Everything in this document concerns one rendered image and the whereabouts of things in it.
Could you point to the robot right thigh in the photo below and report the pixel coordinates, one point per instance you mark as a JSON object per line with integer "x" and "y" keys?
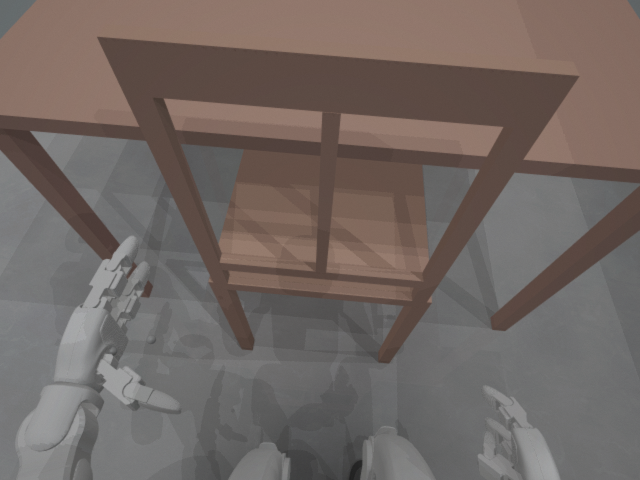
{"x": 392, "y": 457}

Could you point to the table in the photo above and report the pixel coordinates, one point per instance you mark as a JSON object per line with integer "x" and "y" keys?
{"x": 56, "y": 78}

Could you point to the robot left hand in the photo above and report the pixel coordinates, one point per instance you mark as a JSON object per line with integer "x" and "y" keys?
{"x": 99, "y": 324}

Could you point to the left robot forearm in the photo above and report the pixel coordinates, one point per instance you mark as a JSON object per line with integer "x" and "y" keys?
{"x": 55, "y": 441}

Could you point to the chair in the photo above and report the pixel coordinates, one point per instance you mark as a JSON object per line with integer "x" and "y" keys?
{"x": 323, "y": 226}

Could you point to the robot right hand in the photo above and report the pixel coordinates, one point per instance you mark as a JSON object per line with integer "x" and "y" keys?
{"x": 526, "y": 453}

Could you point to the robot left shin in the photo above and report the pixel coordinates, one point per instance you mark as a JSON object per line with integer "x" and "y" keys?
{"x": 268, "y": 445}

